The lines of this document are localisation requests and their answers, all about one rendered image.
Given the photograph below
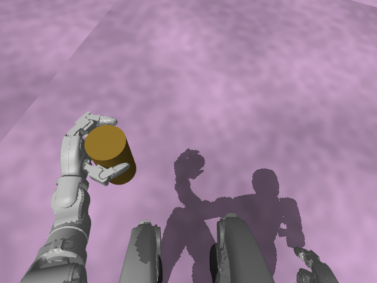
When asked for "left robot hand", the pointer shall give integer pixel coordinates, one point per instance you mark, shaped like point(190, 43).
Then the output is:
point(73, 158)

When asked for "right robot hand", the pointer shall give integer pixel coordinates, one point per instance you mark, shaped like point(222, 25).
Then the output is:
point(321, 273)

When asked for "can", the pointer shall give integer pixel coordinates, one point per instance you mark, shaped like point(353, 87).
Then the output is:
point(107, 146)

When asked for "left robot arm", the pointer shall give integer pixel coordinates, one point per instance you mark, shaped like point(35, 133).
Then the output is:
point(62, 259)

